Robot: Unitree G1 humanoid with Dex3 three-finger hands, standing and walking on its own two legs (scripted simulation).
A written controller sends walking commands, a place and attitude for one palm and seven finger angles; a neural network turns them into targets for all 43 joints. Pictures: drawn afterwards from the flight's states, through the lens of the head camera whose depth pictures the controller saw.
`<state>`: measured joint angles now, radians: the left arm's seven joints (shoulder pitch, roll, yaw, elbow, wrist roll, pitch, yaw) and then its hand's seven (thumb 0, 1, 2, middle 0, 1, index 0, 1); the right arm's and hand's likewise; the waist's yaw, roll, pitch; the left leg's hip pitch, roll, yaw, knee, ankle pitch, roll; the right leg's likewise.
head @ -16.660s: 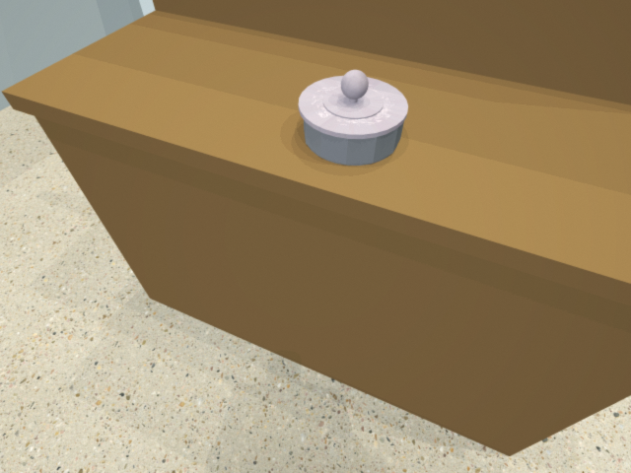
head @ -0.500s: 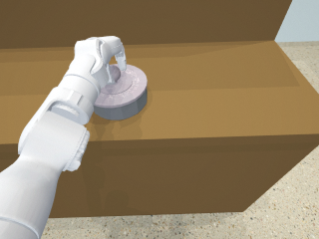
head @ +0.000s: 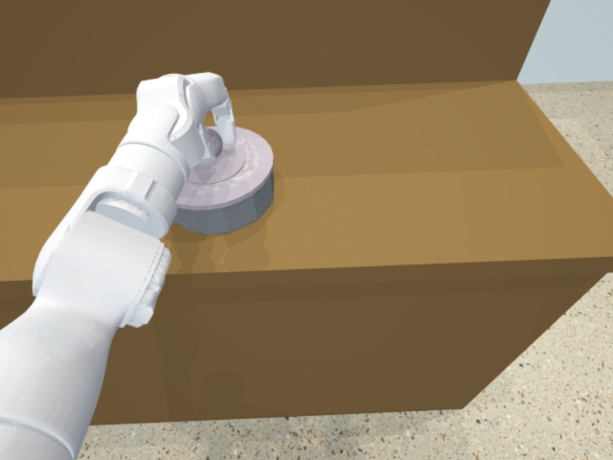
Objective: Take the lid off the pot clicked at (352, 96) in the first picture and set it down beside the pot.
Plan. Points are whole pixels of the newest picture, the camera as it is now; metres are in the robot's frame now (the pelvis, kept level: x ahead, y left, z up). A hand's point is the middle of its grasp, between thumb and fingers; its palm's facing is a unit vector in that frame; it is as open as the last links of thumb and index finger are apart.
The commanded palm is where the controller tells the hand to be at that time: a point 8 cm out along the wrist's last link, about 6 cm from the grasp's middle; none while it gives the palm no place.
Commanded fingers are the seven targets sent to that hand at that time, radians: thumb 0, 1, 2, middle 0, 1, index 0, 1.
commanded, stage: close the fingers and squeeze the knob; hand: left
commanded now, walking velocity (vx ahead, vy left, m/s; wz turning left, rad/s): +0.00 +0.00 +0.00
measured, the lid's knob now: (206, 144) +0.50 +0.12 +0.16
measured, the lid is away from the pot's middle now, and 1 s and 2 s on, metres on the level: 0.00 0.01 0.03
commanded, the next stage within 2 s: lift the lid straight up in 0.62 s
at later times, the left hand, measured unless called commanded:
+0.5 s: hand (199, 139) +0.48 +0.12 +0.19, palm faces -0.37 -0.09 -0.92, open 7.0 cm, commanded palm +0.48 +0.13 +0.24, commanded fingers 0.00 0.65 0.77 -0.85 -1.06 -0.90 -1.08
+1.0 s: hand (197, 135) +0.48 +0.12 +0.19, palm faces -0.38 -0.09 -0.92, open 7.0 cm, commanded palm +0.47 +0.13 +0.27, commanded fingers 0.00 0.72 0.82 -0.90 -1.08 -0.95 -1.11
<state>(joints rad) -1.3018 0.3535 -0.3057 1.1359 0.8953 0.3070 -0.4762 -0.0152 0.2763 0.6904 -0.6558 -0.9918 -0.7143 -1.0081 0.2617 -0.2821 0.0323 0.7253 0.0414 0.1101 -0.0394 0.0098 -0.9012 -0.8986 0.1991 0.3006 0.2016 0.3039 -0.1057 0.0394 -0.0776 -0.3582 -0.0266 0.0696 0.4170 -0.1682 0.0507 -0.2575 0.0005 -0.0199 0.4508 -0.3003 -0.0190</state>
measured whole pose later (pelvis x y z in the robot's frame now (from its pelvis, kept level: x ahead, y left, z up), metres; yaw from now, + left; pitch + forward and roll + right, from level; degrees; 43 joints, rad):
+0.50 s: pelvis +0.00 +0.00 +0.00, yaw +0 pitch +6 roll +0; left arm -1.27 0.37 -0.31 1.09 0.89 0.31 -0.48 -0.02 0.29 0.61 -0.69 -0.98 -0.74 -1.00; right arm 0.26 -0.28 0.03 0.71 0.05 0.14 -0.03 0.01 -0.90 -0.90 0.20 0.30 0.20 0.30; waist -0.10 0.05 -0.08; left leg -0.36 -0.03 0.07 0.42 -0.18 0.05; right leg -0.25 0.00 -0.02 0.45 -0.30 -0.02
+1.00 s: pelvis +0.00 +0.00 +0.00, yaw +0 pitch +6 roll +1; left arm -1.29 0.37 -0.30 1.10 0.89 0.29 -0.50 -0.01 0.27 0.62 -0.70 -0.98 -0.76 -1.01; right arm 0.28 -0.28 0.02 0.73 0.04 0.09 -0.04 0.01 -0.90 -0.90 0.20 0.30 0.20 0.30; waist -0.11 0.04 -0.08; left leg -0.35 -0.03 0.07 0.41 -0.17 0.06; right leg -0.25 0.00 -0.01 0.45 -0.30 -0.01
